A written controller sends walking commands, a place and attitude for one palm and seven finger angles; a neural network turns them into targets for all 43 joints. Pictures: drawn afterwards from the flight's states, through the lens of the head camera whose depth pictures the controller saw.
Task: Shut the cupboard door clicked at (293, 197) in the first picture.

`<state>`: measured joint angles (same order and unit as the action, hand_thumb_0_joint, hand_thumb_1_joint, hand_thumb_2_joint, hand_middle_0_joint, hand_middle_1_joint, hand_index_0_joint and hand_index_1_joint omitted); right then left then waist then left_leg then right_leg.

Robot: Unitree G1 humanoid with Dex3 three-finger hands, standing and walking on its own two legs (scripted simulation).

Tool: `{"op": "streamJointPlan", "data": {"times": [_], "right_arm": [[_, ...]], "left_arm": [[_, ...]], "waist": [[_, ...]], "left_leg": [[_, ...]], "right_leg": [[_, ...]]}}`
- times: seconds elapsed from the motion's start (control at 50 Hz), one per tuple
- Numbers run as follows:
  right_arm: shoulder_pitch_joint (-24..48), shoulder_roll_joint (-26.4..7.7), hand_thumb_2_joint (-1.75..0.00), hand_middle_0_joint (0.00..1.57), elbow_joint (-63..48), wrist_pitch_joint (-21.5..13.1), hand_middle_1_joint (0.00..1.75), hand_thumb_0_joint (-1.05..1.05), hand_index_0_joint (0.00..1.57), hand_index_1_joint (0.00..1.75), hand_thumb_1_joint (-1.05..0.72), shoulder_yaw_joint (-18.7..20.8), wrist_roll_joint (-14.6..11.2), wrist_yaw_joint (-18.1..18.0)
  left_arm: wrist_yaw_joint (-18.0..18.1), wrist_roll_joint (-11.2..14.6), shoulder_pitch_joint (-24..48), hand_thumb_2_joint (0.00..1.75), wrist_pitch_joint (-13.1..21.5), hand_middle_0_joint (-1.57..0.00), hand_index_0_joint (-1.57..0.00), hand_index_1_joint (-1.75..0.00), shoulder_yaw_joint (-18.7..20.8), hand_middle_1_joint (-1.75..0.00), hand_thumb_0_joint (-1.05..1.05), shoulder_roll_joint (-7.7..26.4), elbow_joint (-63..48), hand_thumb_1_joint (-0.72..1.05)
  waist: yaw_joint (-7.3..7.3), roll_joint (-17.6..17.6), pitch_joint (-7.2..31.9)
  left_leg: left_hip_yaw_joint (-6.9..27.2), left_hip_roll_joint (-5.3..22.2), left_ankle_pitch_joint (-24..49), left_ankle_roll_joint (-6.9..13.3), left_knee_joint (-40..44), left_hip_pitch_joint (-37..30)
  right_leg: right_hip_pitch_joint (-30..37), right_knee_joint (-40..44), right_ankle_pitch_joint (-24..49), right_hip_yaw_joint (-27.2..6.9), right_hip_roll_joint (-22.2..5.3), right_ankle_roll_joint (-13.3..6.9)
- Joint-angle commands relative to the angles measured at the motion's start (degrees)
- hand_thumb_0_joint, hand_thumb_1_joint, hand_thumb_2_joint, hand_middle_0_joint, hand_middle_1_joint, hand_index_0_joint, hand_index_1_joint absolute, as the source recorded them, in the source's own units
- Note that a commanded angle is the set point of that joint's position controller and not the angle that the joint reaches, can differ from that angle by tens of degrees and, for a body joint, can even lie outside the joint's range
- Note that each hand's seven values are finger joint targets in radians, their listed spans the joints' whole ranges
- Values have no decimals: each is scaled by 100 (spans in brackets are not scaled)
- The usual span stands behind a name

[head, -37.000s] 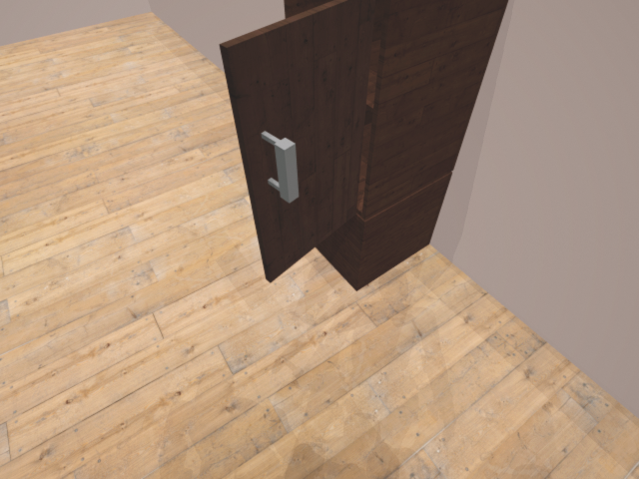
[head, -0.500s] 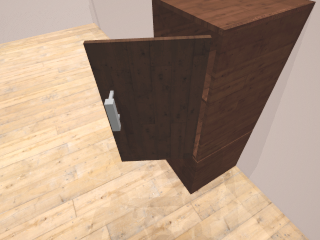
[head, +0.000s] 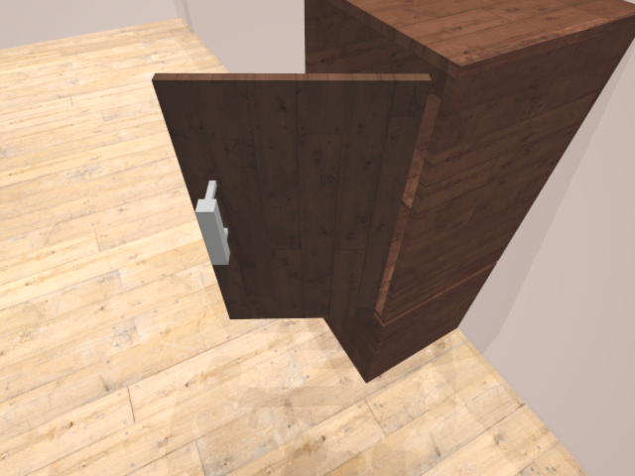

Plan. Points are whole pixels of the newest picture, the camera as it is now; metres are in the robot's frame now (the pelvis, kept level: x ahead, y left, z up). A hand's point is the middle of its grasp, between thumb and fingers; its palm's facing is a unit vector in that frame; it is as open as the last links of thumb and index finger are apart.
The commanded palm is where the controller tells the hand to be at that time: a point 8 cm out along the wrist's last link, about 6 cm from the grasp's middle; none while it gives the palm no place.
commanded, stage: look again from close up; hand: left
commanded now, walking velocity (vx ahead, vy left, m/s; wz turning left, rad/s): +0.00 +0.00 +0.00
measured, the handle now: (216, 223) +0.47 +0.19 +0.02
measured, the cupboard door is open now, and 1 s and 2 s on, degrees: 61 61 61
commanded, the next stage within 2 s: raise the hand and make a fist in 0.14 s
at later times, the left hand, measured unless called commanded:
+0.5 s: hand (178, 407) +0.20 +0.19 -0.02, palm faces +0.15 -0.99 -0.03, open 6.9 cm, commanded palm +0.12 +0.24 -0.06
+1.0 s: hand (163, 436) +0.17 +0.20 -0.03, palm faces +0.06 -1.00 -0.01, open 4.5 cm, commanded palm +0.13 +0.25 -0.02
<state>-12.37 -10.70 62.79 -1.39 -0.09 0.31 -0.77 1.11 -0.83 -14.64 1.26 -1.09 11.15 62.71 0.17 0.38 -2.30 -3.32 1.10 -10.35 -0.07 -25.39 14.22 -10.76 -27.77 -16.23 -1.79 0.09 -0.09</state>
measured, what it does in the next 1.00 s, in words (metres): lowers itself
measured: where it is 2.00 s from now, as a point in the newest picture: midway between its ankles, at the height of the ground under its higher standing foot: outside the picture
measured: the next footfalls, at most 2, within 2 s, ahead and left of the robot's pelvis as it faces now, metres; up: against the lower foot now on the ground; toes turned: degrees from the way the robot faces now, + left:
none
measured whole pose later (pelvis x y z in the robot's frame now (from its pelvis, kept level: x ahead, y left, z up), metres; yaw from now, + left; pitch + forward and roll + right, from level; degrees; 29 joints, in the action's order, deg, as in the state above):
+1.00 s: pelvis -0.03 +0.00 -0.09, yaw +2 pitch +12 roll -3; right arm -15.3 -10.7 32.1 -13.0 -0.9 -2.3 -4.6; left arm -14.4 17.9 -24.6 17.2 9.6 13.3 -3.8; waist 0.5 -2.7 7.8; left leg 1.7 2.5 -24.9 -0.2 -65.8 52.9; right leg -45.9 -64.9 -30.9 4.0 0.7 -0.8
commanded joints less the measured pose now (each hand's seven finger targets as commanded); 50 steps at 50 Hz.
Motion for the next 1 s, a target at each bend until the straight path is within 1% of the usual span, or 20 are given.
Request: {"op": "streamJointPlan", "data": {"times": [0.0, 0.2, 0.22, 0.24, 0.26, 0.28, 0.3, 0.32, 0.34, 0.36, 0.38, 0.44, 0.46, 0.48, 0.52, 0.58, 0.7, 0.86, 0.88, 0.98], "right_arm": [[-121, -792, -90, 20, -209, -90, 30, 0, 20, 30, -90, 142, 21, -43], [185, -951, -90, 20, -227, -92, 30, 0, 20, 30, -90, 139, 28, -47], [234, -812, -90, 20, -587, -72, 30, 0, 20, 30, -90, 156, -37, -28], [-458, -1794, -90, 20, -2027, -1079, 30, 0, 20, 30, -90, 430, -50, -566], [234, -1107, -90, 20, -2143, -1435, 30, 0, 20, 30, -90, 224, -335, -684], [305, -856, -90, 20, -2413, -1709, 30, 0, 20, 30, -90, 192, -224, -501], [66, -872, -90, 20, -2224, -1816, 30, 0, 20, 30, -90, 288, -250, -322], [91, -916, -90, 20, -2445, -1813, 30, 0, 20, 30, -90, 452, -166, -269], [272, -991, -90, 20, -2562, -1818, 30, 0, 20, 30, -90, 519, -131, -218], [400, -928, -90, 20, -2669, -1822, 30, 0, 20, 30, -90, 534, -72, -169], [436, -901, -90, 20, -2803, -1818, 30, 0, 20, 30, -90, 582, -103, -96], [605, -919, -90, 20, -3175, -1877, 30, 0, 20, 30, -90, 631, -17, 69], [648, -925, -90, 20, -3359, -1884, 30, 0, 20, 30, -90, 666, -41, 80], [641, -943, -90, 20, -3497, -1824, 30, 0, 20, 30, -90, 671, -82, 71], [699, -962, -90, 20, -3964, -1742, 30, 0, 20, 30, -90, 646, -171, -13], [528, -909, -90, 20, -4165, -1690, 30, 0, 20, 30, -90, 540, -240, -210], [215, -926, -90, 20, -3893, -1751, 30, 0, 20, 30, -90, 386, -212, -500], [352, -808, -90, 20, -4126, -1560, 30, 0, 20, 30, -90, 300, -293, -489], [411, -785, -90, 20, -4107, -1524, 30, 0, 20, 30, -90, 298, -280, -488], [307, -816, -90, 20, -4099, -1540, 30, 0, 20, 30, -90, 270, -198, -403]], "left_arm": [[62, -14, -206, 90, 72, -20, -20, -30, 171, -30, 0, 824, -249, 90], [55, -11, -56, 90, 88, -20, -20, -30, 204, -30, 0, 1018, -303, 90], [323, -53, -605, 90, 134, -20, -20, -30, 186, -30, 0, 651, -173, 90], [340, 554, 4396, 90, 1791, -20, -20, -30, 3208, -30, 0, 4540, -9182, 90], [289, 692, 18, 90, 1303, -22, -22, -32, 566, -32, 0, 987, -6797, 90], [265, 1111, -1410, 90, 632, -24, -24, -34, 260, -34, 0, -173, -6964, 90], [326, 916, -499, 90, 705, -25, -25, -36, 585, -36, 0, 200, -6464, 90], [181, 1023, -915, 90, 918, -27, -27, -38, 864, -38, 0, 101, -6004, 90], [-12, 1134, -1298, 90, 1288, -29, -29, -40, 985, -40, 0, 126, -5473, 90], [-294, 1273, -1814, 90, 1759, -31, -31, -42, 1140, -42, 0, -61, -4942, 90], [-673, 1417, -2438, 90, 2256, -33, -33, -44, 1408, -44, 0, -37, -4624, 90], [-1908, 1753, -2166, 90, 3802, -38, -38, -50, 1511, -50, 0, 176, -5118, 90], [-2182, 1814, -2146, 90, 4001, -40, -40, -52, 1761, -52, 0, 467, -5195, 90], [-2338, 1874, -2100, 90, 3917, -42, -42, -54, 1938, -54, 0, 701, -5263, 90], [-2469, 2147, -1656, 90, 3514, -46, -46, -58, 2043, -58, 0, 873, -6136, 90], [-2206, 2261, -701, 90, 3205, -51, -51, -64, 1931, -64, 0, 1013, -7454, 90], [-1941, 1928, 31, 90, 3081, -62, -62, -76, 1264, -76, 0, 907, -8138, 90], [-1769, 2054, -1058, 90, 1834, -77, -77, -92, 1652, -92, 0, 965, -7691, 90], [-1640, 2018, -1111, 90, 1789, -79, -79, -94, 1808, -94, 0, 1059, -7629, 90], [-1292, 1934, -1032, 90, 2158, -88, -88, -104, 1584, -104, 0, 874, -7930, 90]], "waist": [[-6, 39, 64], [23, 60, 255], [43, 88, 307], [-619, 3, 2155], [-86, -2087, 3043], [68, -2109, 2640], [-384, -843, 1255], [-246, -145, 371], [-251, 766, -6], [-73, 1345, -75], [235, 1183, 120], [386, 797, 1379], [453, 528, 1695], [526, 72, 1776], [513, -86, 2367], [188, -61, 2267], [-252, -138, 1912], [230, -78, 2124], [308, -63, 2073], [199, -99, 1889]], "left_leg": [[545, 491, 368, 168, 378, -455], [496, 506, 891, 159, 305, -661], [231, 586, 1149, 2, -865, -434], [529, 219, 1784, 288, -827, -2122], [389, 128, 2983, 228, -688, -2419], [412, 189, 3797, 53, -505, -1996], [547, 149, 2651, 64, -761, -896], [533, 12, 1423, 41, -918, 50], [515, -60, 531, 36, -1231, 830], [511, -138, 157, 29, -1574, 1473], [423, -230, 204, -40, -1890, 1836], [335, -293, -23, -106, -3016, 2698], [275, -293, -154, -79, -3267, 2891], [226, -299, -200, -43, -3386, 3012], [159, -307, -625, 31, -3490, 3113], [304, -198, -1072, 140, -3834, 3347], [550, -8, -1158, 263, -3923, 3239], [607, -74, -1122, 197, -3219, 3003], [612, -69, -1067, 198, -3195, 3010], [699, -49, -1118, 168, -2937, 2822]], "right_leg": [[-459, 652, 614, -499, -520, -181], [-174, 623, 1380, -475, -590, -176], [-53, 713, 2953, -716, -898, 60], [-137, -730, 3052, 35, -367, -42], [-727, -1310, 1690, 581, -23, -28], [-775, -1027, 890, 770, 42, -65], [-1391, -707, 792, 707, 20, 9], [-1733, -524, 813, 799, 54, 4], [-2166, -718, 672, 829, 31, 20], [-2481, -1042, 546, 808, 25, 38], [-2443, -1413, 823, 645, -35, -29], [-2999, -2714, 999, 341, -89, -44], [-3072, -2863, 759, 130, -113, -59], [-3075, -2939, 571, -34, -125, -105], [-3044, -2799, -447, -192, -119, -77], [-3328, -2365, -1250, -691, -144, 104], [-3879, -2503, -1279, -265, 69, -13], [-3161, -2237, -1454, -7, 50, -31], [-3100, -2285, -1388, 44, 91, -57], [-3247, -2448, -1171, 362, 156, -106]]}}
